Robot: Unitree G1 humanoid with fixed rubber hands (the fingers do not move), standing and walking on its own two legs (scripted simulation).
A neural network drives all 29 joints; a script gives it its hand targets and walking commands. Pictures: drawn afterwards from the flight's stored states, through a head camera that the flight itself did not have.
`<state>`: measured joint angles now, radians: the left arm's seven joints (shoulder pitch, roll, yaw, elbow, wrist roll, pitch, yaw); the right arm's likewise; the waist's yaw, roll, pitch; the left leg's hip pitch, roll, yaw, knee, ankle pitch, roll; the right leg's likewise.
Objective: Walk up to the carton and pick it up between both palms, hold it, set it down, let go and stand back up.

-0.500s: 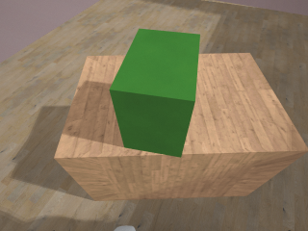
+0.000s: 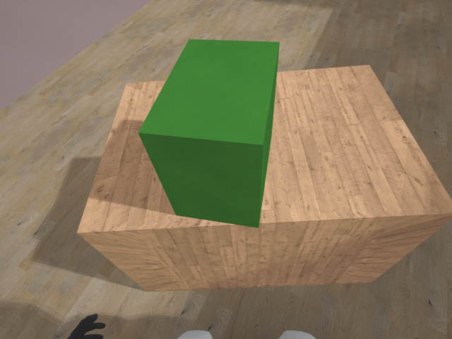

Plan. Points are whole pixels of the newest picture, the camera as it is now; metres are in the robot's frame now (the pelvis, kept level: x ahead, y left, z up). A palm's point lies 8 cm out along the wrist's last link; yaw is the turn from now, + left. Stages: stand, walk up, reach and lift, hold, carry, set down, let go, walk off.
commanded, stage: walk up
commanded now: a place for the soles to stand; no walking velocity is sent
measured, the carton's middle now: (224, 134) +0.55 +0.05 +0.00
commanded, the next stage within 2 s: reach and lift in 1.88 s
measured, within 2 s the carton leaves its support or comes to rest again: neither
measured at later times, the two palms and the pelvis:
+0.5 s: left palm out of the picture +0.09 +0.33 -0.09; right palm out of the picture +0.11 -0.28 -0.09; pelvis -0.01 +0.02 +0.02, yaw +1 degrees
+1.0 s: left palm out of the picture +0.11 +0.33 -0.09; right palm out of the picture +0.13 -0.27 -0.09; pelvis +0.04 +0.02 +0.02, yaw +1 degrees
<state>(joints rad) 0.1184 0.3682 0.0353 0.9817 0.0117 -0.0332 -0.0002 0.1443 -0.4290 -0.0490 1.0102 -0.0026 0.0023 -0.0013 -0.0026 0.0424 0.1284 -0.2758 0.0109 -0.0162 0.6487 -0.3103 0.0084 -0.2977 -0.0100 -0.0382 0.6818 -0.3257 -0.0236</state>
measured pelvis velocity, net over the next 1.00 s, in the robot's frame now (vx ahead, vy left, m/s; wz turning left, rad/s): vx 0.04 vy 0.02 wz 0.03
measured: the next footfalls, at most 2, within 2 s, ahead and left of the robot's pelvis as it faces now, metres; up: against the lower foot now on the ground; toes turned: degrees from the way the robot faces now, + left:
none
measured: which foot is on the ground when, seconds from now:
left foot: down 0.00-1.00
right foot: down 0.00-1.00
